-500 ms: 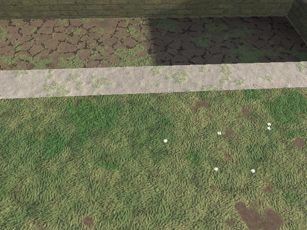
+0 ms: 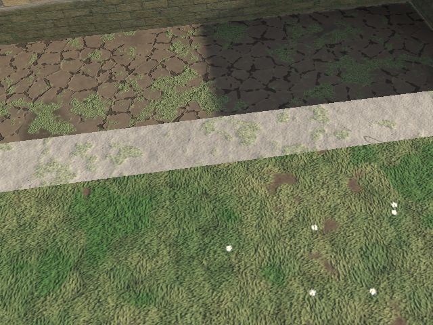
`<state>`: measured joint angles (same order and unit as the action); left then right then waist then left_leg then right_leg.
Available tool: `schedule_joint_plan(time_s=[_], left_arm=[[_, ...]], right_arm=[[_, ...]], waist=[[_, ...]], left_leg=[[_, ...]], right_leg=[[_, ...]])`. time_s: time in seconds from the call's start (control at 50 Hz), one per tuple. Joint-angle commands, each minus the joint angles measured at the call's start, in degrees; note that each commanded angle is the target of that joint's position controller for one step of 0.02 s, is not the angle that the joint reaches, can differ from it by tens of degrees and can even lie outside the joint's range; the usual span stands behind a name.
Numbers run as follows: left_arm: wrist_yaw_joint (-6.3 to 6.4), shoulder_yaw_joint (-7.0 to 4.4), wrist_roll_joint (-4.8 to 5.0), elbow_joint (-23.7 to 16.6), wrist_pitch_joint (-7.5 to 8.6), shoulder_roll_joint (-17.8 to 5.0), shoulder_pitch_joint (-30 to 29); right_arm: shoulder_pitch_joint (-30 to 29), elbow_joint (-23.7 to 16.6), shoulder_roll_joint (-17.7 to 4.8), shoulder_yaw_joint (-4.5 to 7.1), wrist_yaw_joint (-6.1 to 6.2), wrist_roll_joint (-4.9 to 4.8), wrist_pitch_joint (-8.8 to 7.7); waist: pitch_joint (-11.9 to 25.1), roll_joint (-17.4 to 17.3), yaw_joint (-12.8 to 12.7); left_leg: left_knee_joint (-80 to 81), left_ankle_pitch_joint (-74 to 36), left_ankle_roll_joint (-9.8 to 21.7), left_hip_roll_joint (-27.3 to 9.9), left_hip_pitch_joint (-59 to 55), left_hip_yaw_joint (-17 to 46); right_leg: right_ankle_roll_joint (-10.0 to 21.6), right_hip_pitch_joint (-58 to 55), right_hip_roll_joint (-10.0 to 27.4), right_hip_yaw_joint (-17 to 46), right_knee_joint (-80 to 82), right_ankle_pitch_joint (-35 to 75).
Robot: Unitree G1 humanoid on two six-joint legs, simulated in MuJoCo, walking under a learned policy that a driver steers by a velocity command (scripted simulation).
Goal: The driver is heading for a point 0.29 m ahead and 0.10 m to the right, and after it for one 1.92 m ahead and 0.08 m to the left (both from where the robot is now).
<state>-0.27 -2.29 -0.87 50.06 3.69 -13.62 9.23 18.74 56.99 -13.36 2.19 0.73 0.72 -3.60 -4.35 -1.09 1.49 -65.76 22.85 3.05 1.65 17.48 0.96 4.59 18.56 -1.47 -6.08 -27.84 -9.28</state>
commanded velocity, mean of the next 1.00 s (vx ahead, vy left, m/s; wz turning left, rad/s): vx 0.07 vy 0.00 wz -0.30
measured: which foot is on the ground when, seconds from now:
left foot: up 0.00-0.30, down 0.32-0.58, up 0.60-1.00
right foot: down 0.00-0.34, up 0.36-0.56, down 0.58-1.00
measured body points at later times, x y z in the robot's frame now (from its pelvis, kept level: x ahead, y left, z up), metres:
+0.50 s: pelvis +0.09 +0.01 +0.00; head +0.10 +0.01 +0.45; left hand +0.14 +0.26 -0.15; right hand +0.15 -0.25 -0.14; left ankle +0.13 +0.12 -0.73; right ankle +0.06 -0.07 -0.72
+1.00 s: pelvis +0.07 +0.02 +0.01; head +0.11 +0.01 +0.45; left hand +0.23 +0.27 -0.13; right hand +0.10 -0.28 -0.12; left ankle +0.10 +0.14 -0.71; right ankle +0.06 -0.07 -0.73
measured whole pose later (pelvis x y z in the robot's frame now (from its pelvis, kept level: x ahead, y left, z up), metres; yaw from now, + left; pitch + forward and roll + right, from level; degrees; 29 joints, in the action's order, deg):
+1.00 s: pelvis +0.07 +0.02 +0.01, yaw -23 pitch +1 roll +1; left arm 0.5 -5.3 -1.0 50.0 -2.8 -16.4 13.1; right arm 5.9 49.1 -14.2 2.7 2.6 -0.2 1.6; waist -3.7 1.3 -2.5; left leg -39.4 23.0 -0.9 2.4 19.0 3.1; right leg 3.3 15.8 -6.9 9.8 -25.3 -9.8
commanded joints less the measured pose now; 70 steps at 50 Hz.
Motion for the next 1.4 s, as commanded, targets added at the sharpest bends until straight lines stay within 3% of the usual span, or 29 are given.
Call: schedule_joint_plan(time_s=[0.02, 0.14, 0.26, 0.3, 0.32, 0.34, 0.36, 0.38, 0.44, 0.5, 0.56, 0.58, 0.6, 0.62, 0.66, 0.72, 0.82, 0.92, 1.02, 1.04, 1.06, 1.08, 1.1, 1.12, 1.14, 1.18, 1.24, 1.34, 1.4], left_arm=[[0.37, -0.18, 0.29, 0.7, 1.16, -2.9, 5.6], [0.58, 0.39, -0.03, 3.3, 1.11, -4.8, 6.6], [1.14, 0.96, -0.25, 6.0, -0.67, -4.3, 8.9], [1.43, 1.22, 0.21, 6.5, -1.32, -3.7, 8.3], [1.46, 1.19, 0.08, 6.1, -1.40, -3.5, 9.5], [1.32, 1.27, 0.53, 6.1, -1.53, -1.3, 14.4], [1.71, 1.42, 0.73, 6.6, -2.35, -0.7, 13.8], [1.92, 0.89, 0.51, 5.8, -2.92, -2.2, 11.5], [1.58, -0.21, 0.07, 4.2, -4.04, -2.9, 9.5], [1.63, -0.58, -0.28, 3.9, -4.70, -1.0, 10.3], [1.62, -0.87, -0.39, 3.5, -4.74, -0.5, 11.3], [1.61, -1.49, -0.94, 2.8, -4.42, -3.1, 11.1], [1.69, -3.44, -1.01, 1.7, -4.26, -10.9, 11.5], [1.51, -3.85, -1.36, 2.3, -4.40, -12.1, 14.4], [2.08, -3.63, -0.54, 1.1, -4.89, -9.6, 9.8], [2.05, -3.40, 0.11, -1.4, -5.24, -7.8, 5.2], [1.96, -4.17, 0.23, -0.7, -5.17, -9.6, 9.7], [1.27, -4.81, -0.20, -2.1, -5.88, -11.3, 7.2], [0.79, -4.56, 0.26, -3.3, -6.59, -10.8, 0.8], [1.01, -3.86, 0.35, -3.3, -6.58, -9.0, 1.4], [1.12, -2.51, 0.17, -3.1, -6.39, -4.5, 4.9], [1.73, -2.89, 0.36, -2.5, -6.54, -5.8, 5.3], [1.97, -2.98, -0.23, -1.2, -6.80, -7.3, 5.8], [1.72, -2.68, 0.15, 0.3, -6.94, -6.7, 6.6], [1.53, -2.36, 0.00, 1.2, -6.94, -6.1, 6.8], [1.65, -2.32, -0.58, 1.0, -6.60, -7.2, 3.6], [2.51, -2.27, 0.73, 0.5, -6.16, -7.7, 0.5], [3.22, -1.87, 1.46, -0.8, -5.30, -6.6, -0.7], [3.46, -1.60, 1.45, -0.3, -4.64, -5.8, 3.7]], right_arm=[[5.5, -0.8, -2.8, 0.79, -0.26, 1.03, 1.26], [0.3, -0.8, -0.6, -0.20, -0.15, 0.72, 3.02], [-4.4, 0.1, -1.5, -0.72, 0.95, 0.36, 3.35], [-3.6, 0.8, -2.0, -0.85, 1.54, 0.85, 2.71], [-1.9, 1.2, -5.2, -0.21, 2.06, 1.16, 2.02], [-3.7, 0.7, -9.0, 0.63, 2.34, 0.57, 1.90], [-4.2, 0.7, -7.8, 0.82, 2.23, -0.62, 2.26], [-5.0, 0.3, -6.4, 0.69, 2.24, -0.44, 2.36], [-6.3, -0.7, -7.3, 1.71, 3.25, -0.15, 3.17], [-7.7, -1.8, -7.7, 2.35, 3.70, 0.05, 3.85], [-10.5, -2.4, -8.4, 3.04, 3.45, 0.24, 4.67], [-9.7, -2.5, -7.7, 3.18, 3.18, 0.26, 5.06], [-10.5, -5.2, -4.2, 2.44, 2.97, -0.33, 5.55], [-14.6, -6.9, -4.0, 2.13, 3.28, 0.16, 6.13], [-12.8, -6.1, -3.9, 2.12, 2.50, -0.53, 6.12], [-10.9, -5.7, -5.7, 2.54, 1.68, 0.47, 4.89], [-13.1, -8.3, -5.0, 1.90, 1.93, -0.39, 5.05], [-13.2, -10.4, -5.7, 1.63, 1.99, -0.73, 5.00], [-5.0, -9.4, -5.3, 1.30, 2.23, -0.87, 4.05], [-4.3, -9.2, -6.1, 1.40, 2.45, -0.32, 3.66], [-6.5, -10.2, -9.0, 1.49, 2.68, 0.92, 3.38], [-10.6, -11.8, -11.2, 1.26, 2.16, 1.28, 3.38], [-11.2, -11.4, -8.6, 0.49, 1.55, 1.54, 3.07], [-15.0, -11.4, -4.8, -0.84, 0.98, 0.83, 2.68], [-16.8, -11.1, -4.3, -1.21, 0.62, 0.59, 2.60], [-13.6, -9.9, -8.5, -0.03, 0.56, 0.28, 2.87], [-6.2, -7.6, -12.5, 1.80, 0.30, -0.13, 3.52], [-6.0, -7.1, -12.2, 3.32, 0.05, -0.07, 4.84], [-10.1, -8.1, -12.1, 4.01, -0.46, -0.26, 5.79]], waist=[[5.7, 5.0, 0.2], [6.6, 7.0, 0.9], [5.1, 6.7, -1.2], [2.9, 3.6, 0.1], [3.9, 0.4, -0.7], [4.0, -5.9, -4.6], [4.9, -8.3, -2.9], [4.3, -8.2, -2.6], [4.8, -8.7, -2.6], [5.7, -6.6, -2.8], [5.2, -4.5, -4.1], [4.5, 1.0, -3.9], [2.8, 15.8, -3.4], [1.3, 15.9, -6.1], [1.3, 5.5, -2.4], [5.1, 5.8, -1.3], [6.9, 7.0, -3.8], [6.9, 8.3, -4.1], [8.1, 8.1, 0.0], [7.8, 5.6, 0.0], [8.0, -6.3, -2.6], [6.2, -10.2, -2.9], [5.5, -7.3, -3.2], [3.6, -5.2, -5.4], [2.5, -6.6, -6.3], [2.3, -9.8, -4.1], [4.3, -8.1, -1.0], [6.3, -8.1, -0.6], [7.5, -7.3, -3.3]], left_leg=[[1.0, -2.4, -0.9, -3.0, 5.6, 2.0], [19.1, -9.7, -2.4, -2.7, 1.5, -1.6], [31.5, -10.7, -1.7, -2.9, -4.1, -2.1], [43.5, -18.1, -1.0, -4.3, -10.5, -0.4], [44.3, -26.8, -0.4, -9.4, -14.8, 4.1], [42.9, -36.0, 2.8, -14.8, -16.0, 8.7], [44.3, -33.2, 5.9, -16.8, -11.6, 9.9], [45.9, -29.6, 6.5, -17.2, -9.5, 10.5], [46.3, -27.2, 7.4, -17.9, -7.2, 8.1], [44.4, -29.7, 8.6, -19.9, -5.5, 6.1], [39.6, -22.6, 4.4, -17.2, -1.4, 0.8], [33.4, -14.1, 1.1, -13.9, 1.5, -2.6], [21.5, 0.3, -3.6, -3.1, 11.1, -9.3], [10.4, 12.7, -3.7, 0.1, 15.5, -4.2], [4.7, 5.4, -3.3, -2.2, 14.9, 0.8], [5.8, 0.0, -3.9, -1.8, 14.7, 0.7], [13.9, 0.4, -5.1, -1.2, 14.6, 1.4], [21.2, 0.9, -4.6, 0.4, 7.8, 1.7], [40.4, -6.7, -2.6, 1.4, -7.2, 0.2], [48.4, -10.6, -1.6, -1.4, -12.0, 3.1], [55.7, -9.1, 1.1, -14.0, -14.9, 17.6], [55.3, -17.7, 7.8, -21.8, -7.6, 27.0], [55.2, -18.9, 11.0, -22.0, -1.9, 27.0], [55.4, -17.3, 9.6, -17.8, 0.3, 21.8], [54.6, -17.3, 7.1, -13.4, 0.6, 17.1], [50.6, -26.4, 5.8, -9.7, -5.9, 15.7], [46.7, -35.7, 8.0, -11.7, -14.8, 20.5], [46.7, -33.8, 8.7, -11.5, -15.7, 25.4], [45.4, -29.0, 6.3, -8.9, -10.1, 25.1]], right_leg=[[7.8, -10.2, 15.8, 11.9, 11.6, 43.6], [6.7, -7.2, 12.1, 4.5, 11.3, 45.8], [6.6, -6.6, 13.9, 8.6, 10.2, 25.5], [3.9, -3.1, 12.0, 10.9, 7.8, 13.8], [2.0, -1.0, 9.9, 11.2, 5.3, 8.3], [0.6, 1.6, 4.5, 8.1, 2.8, -3.2], [-0.2, -1.0, 1.4, 5.2, -0.3, -10.9], [-0.7, -1.6, 0.7, 5.0, -3.0, -11.4], [-0.6, -0.7, 0.1, 4.2, -10.3, -12.6], [-0.3, -0.2, 0.7, 3.3, -15.0, -18.5], [0.4, -5.1, 0.9, 3.4, -4.6, -9.0], [1.6, -6.1, 4.0, 10.3, 3.1, -3.8], [6.8, -7.1, 16.9, 30.3, 10.7, 8.6], [12.6, -6.8, 22.5, 36.9, 13.9, 16.6], [11.8, -6.4, 16.5, 27.9, 11.3, 15.5], [9.5, -11.8, 11.9, 23.3, 8.9, 22.8], [10.2, -17.1, 12.2, 26.3, 7.6, 23.6], [9.4, -12.4, 11.2, 30.4, 7.9, 18.2], [4.4, -6.5, 7.9, 30.5, 5.1, 14.4], [1.5, -2.9, 5.3, 28.6, 3.0, 7.0], [-1.5, 1.6, -0.9, 21.6, -5.7, -8.1], [-2.8, 3.4, -7.8, 15.9, -11.2, -21.9], [-3.3, -2.0, -4.9, 17.9, -16.9, -21.9], [-3.8, -4.8, -2.9, 17.5, -16.5, -17.7], [-4.7, -6.3, -1.7, 14.4, -14.1, -14.8], [-5.9, -3.3, -2.2, 10.2, -10.6, -14.0], [-6.4, 1.7, -2.9, 9.3, -9.9, -17.0], [-5.5, 1.4, -2.9, 9.8, -8.2, -17.8], [-4.1, -7.1, -3.5, 8.9, 2.9, -11.4]])
Velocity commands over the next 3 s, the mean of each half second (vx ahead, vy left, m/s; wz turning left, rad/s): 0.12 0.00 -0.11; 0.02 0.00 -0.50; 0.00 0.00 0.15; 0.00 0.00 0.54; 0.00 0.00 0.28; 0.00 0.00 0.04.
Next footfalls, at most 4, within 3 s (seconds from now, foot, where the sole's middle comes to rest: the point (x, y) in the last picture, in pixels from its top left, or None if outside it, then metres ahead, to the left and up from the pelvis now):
0.32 left None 0.17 0.12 -0.77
0.58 right None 0.10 -0.08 -0.77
1.06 left None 0.14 0.11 -0.77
1.44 right None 0.02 -0.06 -0.77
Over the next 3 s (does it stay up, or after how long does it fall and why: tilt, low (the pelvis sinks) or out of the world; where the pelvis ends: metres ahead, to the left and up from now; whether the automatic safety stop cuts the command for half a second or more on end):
stays up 0.06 0.04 0.01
